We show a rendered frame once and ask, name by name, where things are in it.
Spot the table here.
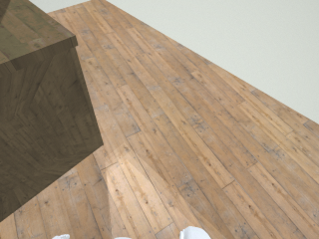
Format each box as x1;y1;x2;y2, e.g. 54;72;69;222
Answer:
0;0;104;222

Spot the robot right thigh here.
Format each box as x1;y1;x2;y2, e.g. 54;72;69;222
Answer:
179;226;211;239

